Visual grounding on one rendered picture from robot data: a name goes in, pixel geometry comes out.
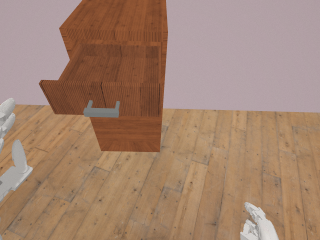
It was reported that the cabinet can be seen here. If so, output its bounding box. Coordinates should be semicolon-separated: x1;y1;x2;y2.
59;0;168;152

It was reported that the robot left hand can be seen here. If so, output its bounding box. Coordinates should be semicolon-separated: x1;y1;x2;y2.
0;98;33;203

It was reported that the robot right hand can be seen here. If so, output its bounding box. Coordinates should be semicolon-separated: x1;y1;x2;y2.
240;202;279;240

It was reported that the handle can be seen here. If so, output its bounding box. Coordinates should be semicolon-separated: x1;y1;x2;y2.
83;100;120;118

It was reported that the drawer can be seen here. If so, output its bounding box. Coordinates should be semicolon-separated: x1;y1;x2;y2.
39;43;162;117

